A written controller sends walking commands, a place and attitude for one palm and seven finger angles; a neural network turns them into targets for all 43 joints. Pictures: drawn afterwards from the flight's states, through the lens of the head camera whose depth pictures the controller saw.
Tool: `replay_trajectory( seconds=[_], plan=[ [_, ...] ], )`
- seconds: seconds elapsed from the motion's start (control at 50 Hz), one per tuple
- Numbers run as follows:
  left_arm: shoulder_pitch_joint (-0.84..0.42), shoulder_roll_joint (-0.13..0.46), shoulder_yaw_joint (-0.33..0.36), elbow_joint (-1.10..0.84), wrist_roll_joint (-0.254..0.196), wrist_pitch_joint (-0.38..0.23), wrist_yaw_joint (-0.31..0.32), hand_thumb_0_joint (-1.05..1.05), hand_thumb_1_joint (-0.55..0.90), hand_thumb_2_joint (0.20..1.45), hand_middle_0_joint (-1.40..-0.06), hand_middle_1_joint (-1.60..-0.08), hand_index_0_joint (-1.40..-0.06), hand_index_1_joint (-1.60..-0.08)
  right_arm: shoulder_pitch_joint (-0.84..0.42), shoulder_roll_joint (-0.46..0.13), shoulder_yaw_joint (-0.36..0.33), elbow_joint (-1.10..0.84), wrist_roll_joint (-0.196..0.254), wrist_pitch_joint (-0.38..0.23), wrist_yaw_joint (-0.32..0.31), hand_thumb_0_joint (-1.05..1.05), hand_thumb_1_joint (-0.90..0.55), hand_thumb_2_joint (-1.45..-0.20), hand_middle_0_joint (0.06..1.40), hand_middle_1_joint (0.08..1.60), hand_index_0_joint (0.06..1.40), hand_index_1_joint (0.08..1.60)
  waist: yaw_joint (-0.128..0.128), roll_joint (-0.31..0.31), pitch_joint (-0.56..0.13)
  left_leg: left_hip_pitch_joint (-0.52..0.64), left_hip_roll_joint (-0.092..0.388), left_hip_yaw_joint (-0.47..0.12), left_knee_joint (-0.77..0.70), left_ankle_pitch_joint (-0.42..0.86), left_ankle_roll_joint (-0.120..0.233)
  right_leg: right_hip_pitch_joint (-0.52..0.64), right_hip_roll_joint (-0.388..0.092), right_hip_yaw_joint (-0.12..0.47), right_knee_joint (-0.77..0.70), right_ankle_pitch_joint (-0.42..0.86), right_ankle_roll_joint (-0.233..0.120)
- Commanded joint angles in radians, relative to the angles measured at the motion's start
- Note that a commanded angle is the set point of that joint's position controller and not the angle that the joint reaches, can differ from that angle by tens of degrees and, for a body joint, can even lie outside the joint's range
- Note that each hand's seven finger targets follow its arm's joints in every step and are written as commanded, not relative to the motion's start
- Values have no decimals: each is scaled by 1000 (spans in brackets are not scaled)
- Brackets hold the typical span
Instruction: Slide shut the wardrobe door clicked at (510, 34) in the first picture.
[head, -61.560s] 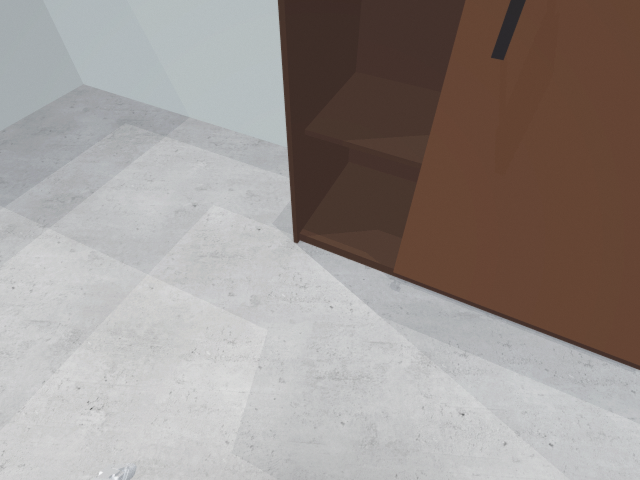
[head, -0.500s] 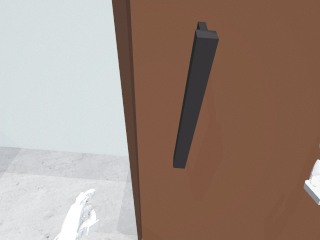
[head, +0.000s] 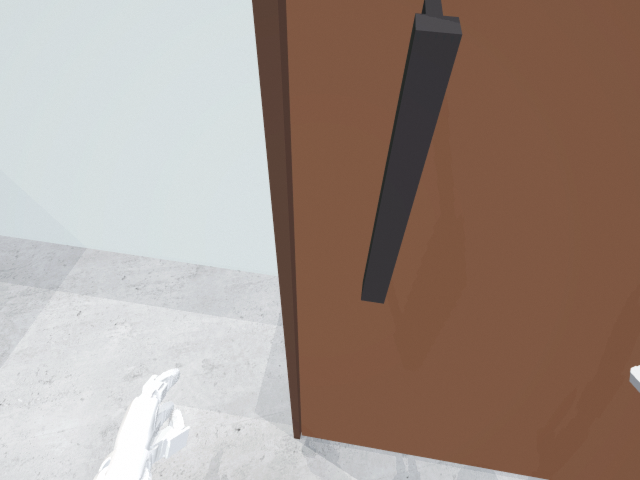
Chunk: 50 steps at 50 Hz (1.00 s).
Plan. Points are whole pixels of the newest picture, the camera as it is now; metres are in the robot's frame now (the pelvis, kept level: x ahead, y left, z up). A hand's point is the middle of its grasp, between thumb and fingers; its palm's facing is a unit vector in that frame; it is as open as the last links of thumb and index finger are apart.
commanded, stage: step back with the hand held close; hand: right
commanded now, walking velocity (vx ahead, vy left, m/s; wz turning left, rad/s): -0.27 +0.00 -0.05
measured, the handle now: (395, 184) +0.31 -0.04 +0.26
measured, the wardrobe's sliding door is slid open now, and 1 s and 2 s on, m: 0.00 0.00 0.00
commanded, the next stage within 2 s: stop stepping back and stand still in 0.66 s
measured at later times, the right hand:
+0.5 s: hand out of the picture +0.09 -0.28 +0.17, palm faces +0.51 +0.75 -0.42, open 7.5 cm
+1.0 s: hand out of the picture -0.06 -0.29 +0.18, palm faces +0.62 +0.72 -0.32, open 7.5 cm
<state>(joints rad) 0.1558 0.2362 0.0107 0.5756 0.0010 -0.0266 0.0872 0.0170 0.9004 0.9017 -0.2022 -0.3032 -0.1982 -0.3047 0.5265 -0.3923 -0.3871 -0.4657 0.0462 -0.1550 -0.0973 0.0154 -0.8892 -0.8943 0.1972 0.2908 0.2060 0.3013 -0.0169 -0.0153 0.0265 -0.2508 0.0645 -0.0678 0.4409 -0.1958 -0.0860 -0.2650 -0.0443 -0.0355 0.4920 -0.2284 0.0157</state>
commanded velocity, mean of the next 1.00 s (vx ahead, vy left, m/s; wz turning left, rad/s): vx -0.17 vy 0.02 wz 0.02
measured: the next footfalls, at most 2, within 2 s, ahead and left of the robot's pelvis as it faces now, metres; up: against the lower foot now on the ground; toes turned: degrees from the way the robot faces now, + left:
right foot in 0.82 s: -0.05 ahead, -0.12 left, +0.00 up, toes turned -9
left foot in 1.08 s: -0.22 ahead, +0.11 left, -0.01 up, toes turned -7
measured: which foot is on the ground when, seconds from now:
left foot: down 0.00-0.82, up 0.84-1.00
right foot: down 0.00-0.70, up 0.72-0.80, down 0.82-1.00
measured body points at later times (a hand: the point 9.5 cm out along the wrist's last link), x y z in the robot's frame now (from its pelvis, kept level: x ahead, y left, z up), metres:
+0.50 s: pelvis -0.09 +0.00 -0.02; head -0.09 -0.02 +0.43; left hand +0.09 +0.22 -0.09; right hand +0.05 -0.31 +0.19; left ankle +0.02 +0.17 -0.74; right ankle +0.02 -0.13 -0.73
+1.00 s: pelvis -0.23 +0.00 -0.01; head -0.25 -0.03 +0.43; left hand -0.04 +0.20 -0.08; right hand -0.10 -0.33 +0.20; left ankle -0.21 +0.13 -0.67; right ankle -0.10 -0.12 -0.73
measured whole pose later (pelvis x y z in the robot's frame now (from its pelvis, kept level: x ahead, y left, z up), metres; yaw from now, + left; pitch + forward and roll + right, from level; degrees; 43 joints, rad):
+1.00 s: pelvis -0.23 +0.00 -0.01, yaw -9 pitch -3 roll +4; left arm 0.23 0.16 0.00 0.65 0.00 -0.13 0.03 0.02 0.90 0.90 -0.20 -0.30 -0.20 -0.30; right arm 0.41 -0.39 -0.44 -0.49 0.03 -0.22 -0.15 0.02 -0.89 -0.89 0.21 0.30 0.21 0.30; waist 0.01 0.00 0.00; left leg -0.44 -0.08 0.02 1.09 -0.48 -0.02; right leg -0.47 -0.09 -0.03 0.62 -0.19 -0.04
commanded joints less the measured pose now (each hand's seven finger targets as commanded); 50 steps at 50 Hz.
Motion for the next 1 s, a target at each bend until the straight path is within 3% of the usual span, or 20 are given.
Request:
replay_trajectory(
  seconds=[0.0,0.12,0.16,0.3,0.48,0.54,0.58,0.64,0.68,0.7,0.72,0.76,0.78,0.8,0.82,0.84,0.86,0.88,0.94,0.98],
  plan=[
    [-86,104,37,-174,1,-47,14,0,900,900,-200,-300,-200,-300,-15,-206,-170,-230,9,-74,-41,0,-900,-900,200,300,200,300,-15,-21,-190,70,-35,80,7,265,46,37,-16,-5,-75,230,-51],
    [-79,127,41,-181,0,-78,16,0,900,900,-200,-300,-200,-300,-30,-209,-187,-249,-5,-111,-49,0,-900,-900,200,300,200,300,-9,-129,-120,147,-64,63,48,77,48,-218,-31,45,-153,-189,-80],
    [-69,127,40,-181,-4,-92,14,0,900,900,-200,-300,-200,-300,-41,-182,-171,-234,-12,-122,-49,0,-900,-900,200,300,200,300,-7,-113,-96,145,-68,56,65,-10,50,-297,-40,65,-161,-321,-87],
    [-36,120,39,-145,3,-134,8,0,900,900,-200,-300,-200,-300,-94,-175,-156,-228,-18,-150,-56,0,-900,-900,200,300,200,300,8,-17,-67,-78,-43,-15,-42,-247,75,-219,-2,76,-44,-347,-72],
    [-29,122,42,-124,6,-164,14,0,900,900,-200,-300,-200,-300,-114,-187,-172,-245,-20,-178,-71,0,-900,-900,200,300,200,300,10,-61,-120,-38,-84,4,43,-139,66,-228,-32,127,-102,-338,-81],
    [-38,130,47,-131,9,-174,14,0,900,900,-200,-300,-200,-300,-96,-180,-188,-246,-30,-192,-67,0,-900,-900,200,300,200,300,4,-157,-137,96,-129,20,196,-59,54,-368,-96,180,-184,-449,-115],
    [-42,132,55,-134,9,-178,8,0,900,900,-200,-300,-200,-300,-86,-184,-206,-250,-41,-201,-60,0,-900,-900,200,300,200,300,-2,-165,-144,153,-143,4,273,-3,56,-452,-117,183,-168,-491,-133],
    [-45,113,59,-136,15,-171,-1,0,900,900,-200,-300,-200,-300,-57,-211,-237,-250,-30,-201,-55,0,-900,-900,200,300,200,300,-3,-31,-106,-31,-74,-148,122,-178,104,-417,-27,77,30,-496,-95],
    [-16,82,55,-76,18,-151,-15,0,900,900,-200,-300,-200,-300,-51,-232,-228,-243,-12,-196,-66,0,-900,-900,200,300,200,300,6,169,-81,-467,131,-412,-190,-486,214,-129,87,-6,447,-326,-10],
    [-3,60,50,-33,22,-126,-31,0,900,900,-200,-300,-200,-300,-69,-233,-207,-235,-10,-176,-75,0,-900,-900,200,300,200,300,16,294,-103,-571,214,-436,-274,-528,251,-14,91,-4,624,-240,6],
    [2,63,49,-15,28,-109,-41,0,900,900,-200,-300,-200,-300,-123,-229,-196,-262,-12,-170,-76,0,-900,-900,200,300,200,300,29,330,-120,-597,207,-379,-262,-423,255,49,80,18,677,-219,3],
    [10,70,40,-47,16,-110,-29,0,900,900,-200,-300,-200,-300,-188,-206,-166,-255,-4,-169,-66,0,-900,-900,200,300,200,300,53,291,-89,-560,101,-194,-132,-310,150,143,49,29,340,-219,-25],
    [9,103,44,-69,8,-118,-13,0,900,900,-200,-300,-200,-300,-228,-193,-151,-244,-2,-173,-61,0,-900,-900,200,300,200,300,58,119,-86,-476,35,-135,-2,-382,103,103,39,44,76,-264,-44],
    [1,165,54,-95,10,-135,2,0,900,900,-200,-300,-200,-300,-274,-176,-145,-279,-7,-186,-64,0,-900,-900,200,300,200,300,50,-250,-75,-375,-97,-44,334,-384,61,-81,-125,275,-209,-540,-119],
    [-25,167,62,-119,1,-158,21,0,900,900,-200,-300,-200,-300,-322,-188,-161,-301,-33,-185,-83,0,-900,-900,200,300,200,300,40,-445,-103,-206,-180,77,766,-298,25,-303,-322,477,-366,-640,-215],
    [21,124,76,-84,4,-168,9,0,900,900,-200,-300,-200,-300,-311,-223,-198,-285,-30,-183,-84,0,-900,-900,200,300,200,300,49,-327,-155,-218,-171,-16,990,-281,44,-311,-324,491,-357,-625,-212],
    [-11,136,88,-90,-6,-171,-14,0,900,900,-200,-300,-200,-300,-295,-194,-164,-286,-40,-174,-75,0,-900,-900,200,300,200,300,30,-204,-142,-229,-149,-26,1015,-252,51,-291,-293,423,-286,-590,-211],
    [-26,138,86,-85,-8,-170,-33,0,900,900,-200,-300,-200,-300,-210,-172,-167,-241,-37,-158,-71,0,-900,-900,200,300,200,300,12,-165,-155,-227,-146,21,978,-256,47,-261,-249,324,-243,-562,-191],
    [-80,95,49,-91,-5,-157,-51,0,900,900,-200,-300,-200,-300,-116,-148,-118,-291,-9,-129,-69,0,-900,-900,200,300,200,300,-5,-239,-116,-71,-142,177,562,-329,89,-253,-196,175,-312,-531,-97],
    [-72,86,35,-99,12,-137,-43,0,900,900,-200,-300,-200,-300,-84,-184,-133,-296,2,-107,-66,0,-900,-900,200,300,200,300,-8,-262,-142,127,-170,216,207,-384,133,-238,-159,125,-287,-513,-11]
  ],
)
